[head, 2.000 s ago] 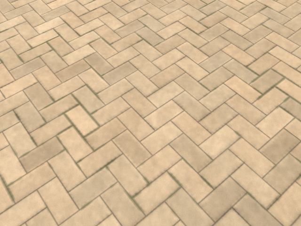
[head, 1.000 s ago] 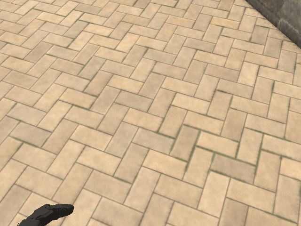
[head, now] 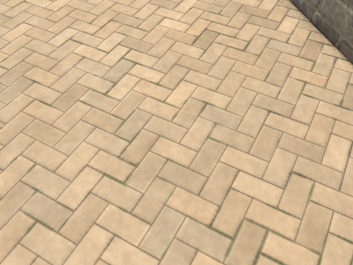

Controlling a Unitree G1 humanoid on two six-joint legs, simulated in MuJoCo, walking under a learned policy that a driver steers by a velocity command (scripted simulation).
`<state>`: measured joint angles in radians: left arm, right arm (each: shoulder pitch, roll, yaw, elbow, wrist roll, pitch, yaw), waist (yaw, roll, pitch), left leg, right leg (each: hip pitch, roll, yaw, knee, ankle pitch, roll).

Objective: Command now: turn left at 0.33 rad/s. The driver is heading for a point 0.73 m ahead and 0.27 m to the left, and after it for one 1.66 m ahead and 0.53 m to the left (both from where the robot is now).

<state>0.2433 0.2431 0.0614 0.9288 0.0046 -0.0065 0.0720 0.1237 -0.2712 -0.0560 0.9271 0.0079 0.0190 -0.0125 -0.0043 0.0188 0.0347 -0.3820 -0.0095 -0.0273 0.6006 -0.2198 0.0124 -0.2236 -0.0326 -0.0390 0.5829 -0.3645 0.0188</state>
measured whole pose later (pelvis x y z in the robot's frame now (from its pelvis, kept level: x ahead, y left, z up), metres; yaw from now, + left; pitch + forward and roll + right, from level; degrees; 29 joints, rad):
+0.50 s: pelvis +0.02 -0.01 +0.01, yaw +16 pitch +2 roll +0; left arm 0.13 0.28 0.07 0.84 -0.01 -0.03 0.04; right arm 0.14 -0.30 -0.09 0.80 0.03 0.05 -0.04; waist -0.02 0.02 0.01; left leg -0.37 -0.12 -0.19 0.50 -0.19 0.03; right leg -0.28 0.03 0.08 0.49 -0.28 0.01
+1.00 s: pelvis +0.11 +0.09 -0.01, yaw +34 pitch +3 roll -1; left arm 0.34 0.31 0.08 0.84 -0.01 -0.05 0.02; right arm 0.07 -0.30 -0.08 0.64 0.01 0.00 0.04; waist 0.07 0.01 0.04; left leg -0.50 0.00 0.03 0.61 -0.14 0.07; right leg -0.11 -0.14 -0.15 0.71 -0.53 0.08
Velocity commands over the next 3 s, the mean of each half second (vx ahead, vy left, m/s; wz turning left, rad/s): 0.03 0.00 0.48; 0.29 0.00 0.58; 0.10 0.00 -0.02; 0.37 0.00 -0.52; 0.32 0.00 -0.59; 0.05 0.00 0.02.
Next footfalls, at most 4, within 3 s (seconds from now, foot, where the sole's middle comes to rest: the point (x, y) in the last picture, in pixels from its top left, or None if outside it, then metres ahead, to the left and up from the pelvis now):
0.50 right None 0.10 -0.12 -0.76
0.98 left None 0.17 0.25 -0.76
1.56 right None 0.29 0.07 -0.76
1.98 left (83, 250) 0.54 0.39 -0.76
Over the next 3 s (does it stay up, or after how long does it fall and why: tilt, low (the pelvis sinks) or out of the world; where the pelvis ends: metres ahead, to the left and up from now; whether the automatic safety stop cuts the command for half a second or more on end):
stays up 0.73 0.25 0.00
